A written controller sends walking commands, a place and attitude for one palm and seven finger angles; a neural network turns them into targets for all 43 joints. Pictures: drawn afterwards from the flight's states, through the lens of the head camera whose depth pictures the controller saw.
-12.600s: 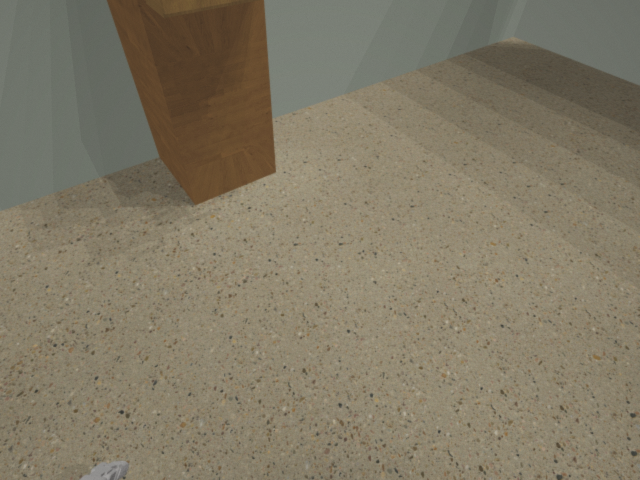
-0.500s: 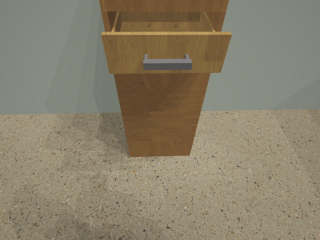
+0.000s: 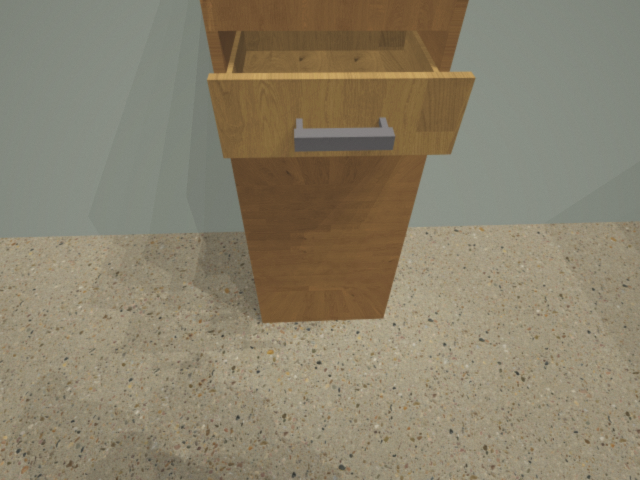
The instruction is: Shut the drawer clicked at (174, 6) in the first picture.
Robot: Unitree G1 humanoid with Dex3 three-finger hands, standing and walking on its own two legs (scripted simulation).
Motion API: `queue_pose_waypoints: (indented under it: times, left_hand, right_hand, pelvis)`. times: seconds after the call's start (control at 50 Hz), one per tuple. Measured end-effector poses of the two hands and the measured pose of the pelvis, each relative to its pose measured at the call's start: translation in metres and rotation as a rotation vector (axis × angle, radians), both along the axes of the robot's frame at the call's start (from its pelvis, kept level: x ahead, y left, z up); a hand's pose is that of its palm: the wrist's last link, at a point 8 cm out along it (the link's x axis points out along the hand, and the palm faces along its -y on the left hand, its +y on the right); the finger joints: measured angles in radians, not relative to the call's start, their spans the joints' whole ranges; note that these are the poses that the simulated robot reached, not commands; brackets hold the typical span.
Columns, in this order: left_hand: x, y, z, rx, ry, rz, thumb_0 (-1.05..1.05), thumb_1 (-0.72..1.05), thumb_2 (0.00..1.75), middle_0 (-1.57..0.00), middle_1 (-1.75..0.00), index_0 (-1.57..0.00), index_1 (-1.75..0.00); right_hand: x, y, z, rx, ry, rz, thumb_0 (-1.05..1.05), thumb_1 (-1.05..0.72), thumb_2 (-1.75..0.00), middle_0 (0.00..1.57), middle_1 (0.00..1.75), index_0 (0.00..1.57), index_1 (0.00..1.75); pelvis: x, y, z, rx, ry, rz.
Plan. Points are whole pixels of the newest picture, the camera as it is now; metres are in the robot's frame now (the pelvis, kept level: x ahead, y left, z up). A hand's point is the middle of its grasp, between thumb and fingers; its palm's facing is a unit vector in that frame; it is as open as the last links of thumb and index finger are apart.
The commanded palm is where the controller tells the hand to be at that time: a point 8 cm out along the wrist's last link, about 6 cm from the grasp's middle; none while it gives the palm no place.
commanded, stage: look again from close up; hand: left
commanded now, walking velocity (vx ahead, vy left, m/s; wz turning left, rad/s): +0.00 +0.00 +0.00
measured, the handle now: (342, 131) +0.57 +0.00 +0.14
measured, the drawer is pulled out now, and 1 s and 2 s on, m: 0.17 0.17 0.17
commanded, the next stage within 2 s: none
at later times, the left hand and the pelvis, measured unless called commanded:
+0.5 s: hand out of the picture +0.01 +0.16 -0.18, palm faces +0.02 -0.98 -0.19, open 7.4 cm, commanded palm none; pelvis +0.01 -0.01 +0.00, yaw +0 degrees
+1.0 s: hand out of the picture +0.01 +0.15 -0.17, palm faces +0.03 -0.98 -0.18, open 7.4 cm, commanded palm none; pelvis +0.01 -0.02 +0.00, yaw +0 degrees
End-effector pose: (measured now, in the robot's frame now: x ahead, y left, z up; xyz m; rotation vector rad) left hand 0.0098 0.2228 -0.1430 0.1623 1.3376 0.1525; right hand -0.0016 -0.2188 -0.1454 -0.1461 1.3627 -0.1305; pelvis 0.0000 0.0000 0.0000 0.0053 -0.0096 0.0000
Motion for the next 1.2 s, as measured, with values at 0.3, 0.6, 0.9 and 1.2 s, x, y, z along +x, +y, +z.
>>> queue_pose_waypoints:
  times: [0.3,0.6,0.9,1.2]
  left_hand:
    - [-0.004,-0.008,-0.004,-0.023,0.051,0.007,0.01,0.91,0.90,-0.20,-0.30,-0.20,-0.30]
    - [-0.004,-0.013,-0.002,-0.019,0.058,0.015,0.01,0.91,0.90,-0.20,-0.30,-0.20,-0.30]
    - [-0.005,-0.023,-0.002,-0.027,0.059,0.017,0.01,0.91,0.90,-0.20,-0.30,-0.20,-0.30]
    - [-0.011,-0.031,0.000,-0.027,0.073,0.028,0.01,0.91,0.90,-0.20,-0.30,-0.20,-0.30]
  right_hand:
    - [0.021,-0.009,0.004,-0.025,-0.008,0.006,0.01,-0.92,-0.90,0.20,0.30,0.20,0.30]
    - [0.025,-0.014,0.004,-0.021,0.003,0.010,0.01,-0.92,-0.90,0.20,0.30,0.20,0.30]
    - [0.019,-0.018,0.004,-0.016,0.020,0.005,0.01,-0.92,-0.90,0.20,0.30,0.20,0.30]
    - [0.014,-0.022,0.003,-0.005,0.042,0.006,0.01,-0.92,-0.90,0.20,0.30,0.20,0.30]
  pelvis:
    - [0.010,-0.003,0.001,0.000,0.002,-0.004]
    - [0.014,-0.010,0.002,0.003,0.003,0.000]
    - [0.015,-0.017,0.003,0.004,0.002,0.000]
    - [0.015,-0.024,0.004,0.006,0.006,0.004]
